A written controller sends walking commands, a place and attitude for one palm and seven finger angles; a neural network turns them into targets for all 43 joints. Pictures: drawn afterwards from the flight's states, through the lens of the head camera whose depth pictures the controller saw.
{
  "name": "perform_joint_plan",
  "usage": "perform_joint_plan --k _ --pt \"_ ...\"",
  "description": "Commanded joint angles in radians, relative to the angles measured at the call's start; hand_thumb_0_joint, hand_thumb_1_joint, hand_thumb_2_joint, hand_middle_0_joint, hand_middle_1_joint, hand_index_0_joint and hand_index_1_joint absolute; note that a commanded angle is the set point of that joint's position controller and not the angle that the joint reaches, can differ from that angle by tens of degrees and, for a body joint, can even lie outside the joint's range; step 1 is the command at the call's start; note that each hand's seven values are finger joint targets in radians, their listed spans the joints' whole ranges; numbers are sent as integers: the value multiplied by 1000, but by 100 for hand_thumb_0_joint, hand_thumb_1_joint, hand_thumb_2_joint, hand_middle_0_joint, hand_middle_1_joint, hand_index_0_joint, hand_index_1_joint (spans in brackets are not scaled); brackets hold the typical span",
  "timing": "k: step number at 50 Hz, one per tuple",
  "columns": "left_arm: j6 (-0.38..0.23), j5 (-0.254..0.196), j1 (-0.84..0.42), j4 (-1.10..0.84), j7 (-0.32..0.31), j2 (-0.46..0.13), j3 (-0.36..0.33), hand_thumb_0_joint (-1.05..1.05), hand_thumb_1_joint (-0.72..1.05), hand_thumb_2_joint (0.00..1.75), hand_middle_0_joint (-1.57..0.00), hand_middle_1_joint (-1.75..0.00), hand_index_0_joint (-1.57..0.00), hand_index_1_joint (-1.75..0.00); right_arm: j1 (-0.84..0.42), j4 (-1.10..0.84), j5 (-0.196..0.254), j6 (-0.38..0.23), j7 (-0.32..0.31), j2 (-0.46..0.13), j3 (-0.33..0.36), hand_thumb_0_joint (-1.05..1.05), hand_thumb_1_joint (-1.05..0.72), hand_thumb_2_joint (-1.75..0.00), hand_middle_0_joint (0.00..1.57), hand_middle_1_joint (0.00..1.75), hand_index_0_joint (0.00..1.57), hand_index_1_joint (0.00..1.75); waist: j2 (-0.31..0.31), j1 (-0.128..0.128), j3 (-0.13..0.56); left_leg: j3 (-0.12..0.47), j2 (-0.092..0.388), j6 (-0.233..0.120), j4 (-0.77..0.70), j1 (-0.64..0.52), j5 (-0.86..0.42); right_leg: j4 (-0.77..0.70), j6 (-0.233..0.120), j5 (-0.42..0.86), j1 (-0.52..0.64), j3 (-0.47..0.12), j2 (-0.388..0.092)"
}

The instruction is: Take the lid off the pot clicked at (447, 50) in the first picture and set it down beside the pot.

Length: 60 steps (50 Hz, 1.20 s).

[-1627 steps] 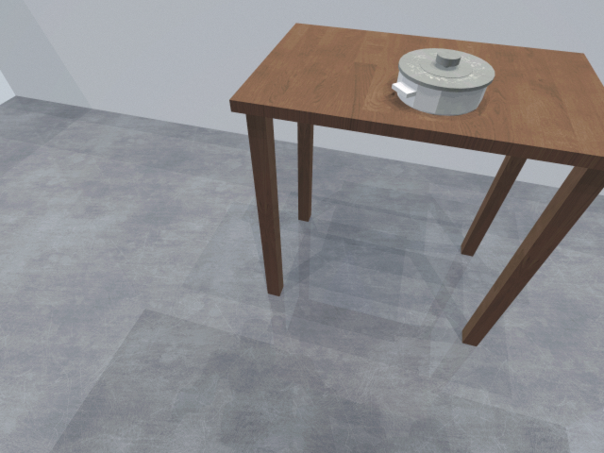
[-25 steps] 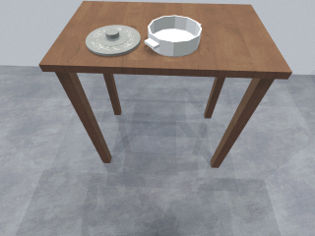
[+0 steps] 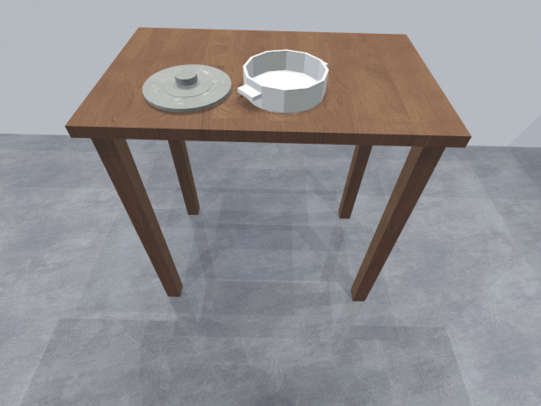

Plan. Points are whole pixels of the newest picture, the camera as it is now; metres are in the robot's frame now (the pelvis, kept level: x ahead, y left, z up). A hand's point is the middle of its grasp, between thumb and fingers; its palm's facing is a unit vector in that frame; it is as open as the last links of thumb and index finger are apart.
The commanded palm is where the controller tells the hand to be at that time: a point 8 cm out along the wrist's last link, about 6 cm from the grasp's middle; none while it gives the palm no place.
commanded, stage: let the arm hang, fingers relaxed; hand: left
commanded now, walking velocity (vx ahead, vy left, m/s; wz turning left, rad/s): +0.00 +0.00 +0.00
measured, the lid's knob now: (186, 77) +0.77 +0.22 +0.10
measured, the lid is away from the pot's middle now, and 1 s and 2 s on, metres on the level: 0.23 0.23 0.23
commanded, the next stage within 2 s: look to check the result in 0.06 s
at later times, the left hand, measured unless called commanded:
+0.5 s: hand out of the picture -0.02 +0.15 -0.18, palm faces +0.03 -0.99 -0.16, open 7.4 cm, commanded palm none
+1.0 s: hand out of the picture +0.00 +0.16 -0.18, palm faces +0.02 -0.98 -0.18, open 7.4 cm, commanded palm none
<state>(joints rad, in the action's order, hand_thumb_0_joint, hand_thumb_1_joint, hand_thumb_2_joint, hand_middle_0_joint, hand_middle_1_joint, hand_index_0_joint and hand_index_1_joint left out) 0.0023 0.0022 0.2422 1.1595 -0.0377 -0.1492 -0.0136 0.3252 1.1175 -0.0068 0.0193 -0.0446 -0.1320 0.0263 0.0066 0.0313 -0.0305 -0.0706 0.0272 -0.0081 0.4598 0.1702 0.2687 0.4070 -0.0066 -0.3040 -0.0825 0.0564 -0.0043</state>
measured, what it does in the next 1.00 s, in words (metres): stands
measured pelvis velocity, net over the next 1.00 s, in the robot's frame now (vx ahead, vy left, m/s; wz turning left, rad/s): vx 0.00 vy -0.01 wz -0.01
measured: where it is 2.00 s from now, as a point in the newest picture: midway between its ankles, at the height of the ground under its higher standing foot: outside the picture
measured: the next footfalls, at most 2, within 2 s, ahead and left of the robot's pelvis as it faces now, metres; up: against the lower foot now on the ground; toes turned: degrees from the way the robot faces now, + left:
none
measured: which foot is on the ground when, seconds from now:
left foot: down 0.00-1.00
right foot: down 0.00-1.00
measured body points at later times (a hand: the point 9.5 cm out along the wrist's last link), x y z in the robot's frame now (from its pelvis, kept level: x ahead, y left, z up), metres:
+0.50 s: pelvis +0.00 +0.00 +0.00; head +0.01 +0.00 +0.45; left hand -0.02 +0.21 -0.16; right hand -0.03 -0.21 -0.16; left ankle -0.01 +0.11 -0.74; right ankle -0.05 -0.11 -0.74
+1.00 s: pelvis +0.00 -0.01 +0.00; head +0.02 -0.01 +0.45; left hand +0.00 +0.21 -0.16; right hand -0.03 -0.21 -0.16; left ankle -0.01 +0.11 -0.74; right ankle -0.05 -0.11 -0.74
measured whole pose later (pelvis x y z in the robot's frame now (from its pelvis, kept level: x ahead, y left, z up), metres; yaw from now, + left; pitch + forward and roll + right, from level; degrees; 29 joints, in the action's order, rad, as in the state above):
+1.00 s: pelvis +0.00 -0.01 +0.00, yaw +0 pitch -1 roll +0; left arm 0.00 0.00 0.27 1.17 -0.04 -0.12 -0.02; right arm 0.31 1.13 0.00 0.01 -0.05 -0.11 0.02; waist 0.01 0.03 -0.04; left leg -0.08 0.03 0.00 0.45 0.17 0.27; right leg 0.41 -0.01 -0.31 -0.08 0.05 0.00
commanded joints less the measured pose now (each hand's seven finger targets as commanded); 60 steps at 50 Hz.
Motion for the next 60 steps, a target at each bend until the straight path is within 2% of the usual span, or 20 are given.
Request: perform_joint_plan --k 1,16,21,28,31,36,44,47,53,57,60 --pt "-9 -3 65 -15 -8 -79 -10 0 90 90 -20 -30 -20 -30 73 -24 1 -10 -5 -78 15 0 -90 -90 20 30 20 30 4 -7 -52 86 88 -36 -65 -10 -225 -81 -20 230 -73 -72 -91" --pt "-11 -1 112 10 -11 -47 -8 0 90 90 -20 -30 -20 -30 75 -13 2 -9 -7 -66 14 0 -90 -90 20 30 20 30 3 -5 -57 86 92 -36 -67 -24 -198 -84 -16 182 -101 -73 -82" --pt "-14 0 120 7 -13 -42 -9 0 90 90 -20 -30 -20 -30 76 -13 2 -11 -8 -58 15 0 -90 -90 20 30 20 30 5 -7 -45 84 94 -38 -61 -30 -232 -78 -16 222 -94 -75 -85" --pt "-13 2 116 -1 -15 -46 -12 0 90 90 -20 -30 -20 -30 70 -14 4 -11 -7 -57 17 0 -90 -90 20 30 20 30 -8 -8 -59 82 95 -36 -62 -26 -234 -74 -15 229 -102 -76 -83" --pt "-13 0 112 -3 -13 -46 -13 0 90 90 -20 -30 -20 -30 72 -10 1 -12 -8 -57 15 0 -90 -90 20 30 20 30 5 -10 -67 81 93 -35 -67 -15 -229 -74 -15 226 -96 -77 -83" --pt "-14 -1 111 -7 -13 -50 -14 0 90 90 -20 -30 -20 -30 74 -12 2 -14 -9 -60 15 0 -90 -90 20 30 20 30 -2 -9 -38 81 93 -36 -58 -30 -258 -71 -16 259 -76 -75 -88" --pt "-12 0 102 -13 -14 -53 -15 0 90 90 -20 -30 -20 -30 75 -10 2 -12 -10 -60 14 0 -90 -90 20 30 20 30 9 -8 -55 80 96 -35 -61 -30 -265 -71 -17 261 -84 -74 -86" --pt "-13 -1 103 -12 -13 -54 -17 0 90 90 -20 -30 -20 -30 76 -9 2 -13 -11 -62 13 0 -90 -90 20 30 20 30 7 -8 -35 77 96 -35 -57 -38 -284 -70 -16 285 -68 -74 -87" --pt "-12 0 104 -15 -13 -59 -16 0 90 90 -20 -30 -20 -30 70 -11 4 -11 -10 -62 14 0 -90 -90 20 30 20 30 0 -8 -48 77 97 -33 -60 -41 -266 -75 -17 266 -80 -75 -85" --pt "-15 -1 106 -11 -14 -50 -15 0 90 90 -20 -30 -20 -30 71 -11 2 -10 -11 -63 15 0 -90 -90 20 30 20 30 -17 -7 -46 75 95 -31 -59 -41 -264 -80 -16 286 -72 -78 -88" --pt "-15 -1 108 -14 -14 -52 -15 0 90 90 -20 -30 -20 -30 66 -11 2 -11 -11 -62 15 0 -90 -90 20 30 20 30 -6 -8 -43 73 94 -31 -56 -47 -276 -77 -16 305 -71 -79 -90"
